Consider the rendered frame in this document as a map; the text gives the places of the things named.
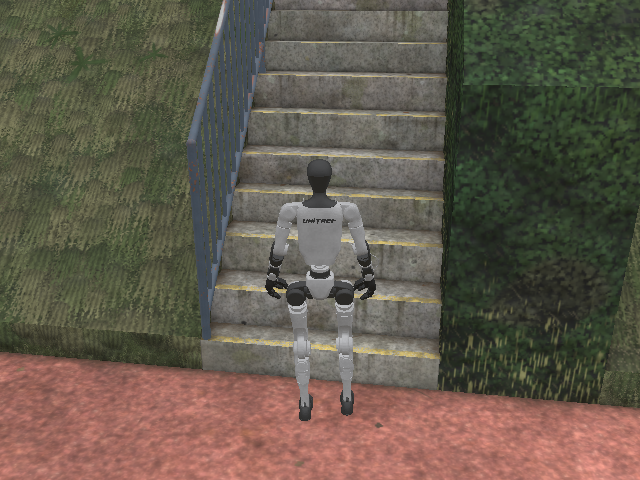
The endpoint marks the stairs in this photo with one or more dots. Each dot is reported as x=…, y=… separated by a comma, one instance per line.
x=362, y=85

